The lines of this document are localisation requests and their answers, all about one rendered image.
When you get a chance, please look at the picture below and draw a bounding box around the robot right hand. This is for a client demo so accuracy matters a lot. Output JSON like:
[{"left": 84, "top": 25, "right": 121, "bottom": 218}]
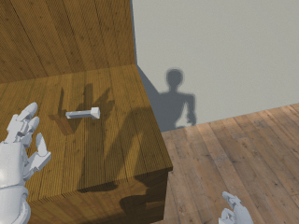
[{"left": 219, "top": 191, "right": 253, "bottom": 224}]

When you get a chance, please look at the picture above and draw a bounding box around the robot left hand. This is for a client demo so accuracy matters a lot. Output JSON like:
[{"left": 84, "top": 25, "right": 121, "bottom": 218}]
[{"left": 0, "top": 102, "right": 51, "bottom": 189}]

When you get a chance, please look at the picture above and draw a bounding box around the counter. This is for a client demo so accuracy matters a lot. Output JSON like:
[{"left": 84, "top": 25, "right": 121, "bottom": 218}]
[{"left": 0, "top": 0, "right": 174, "bottom": 224}]

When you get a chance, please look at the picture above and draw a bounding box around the robot left forearm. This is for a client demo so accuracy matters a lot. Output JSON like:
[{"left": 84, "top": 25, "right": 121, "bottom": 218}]
[{"left": 0, "top": 186, "right": 31, "bottom": 224}]

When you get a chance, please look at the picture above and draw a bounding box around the tap lever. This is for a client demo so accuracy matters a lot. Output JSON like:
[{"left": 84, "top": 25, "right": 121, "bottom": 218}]
[{"left": 65, "top": 107, "right": 100, "bottom": 119}]

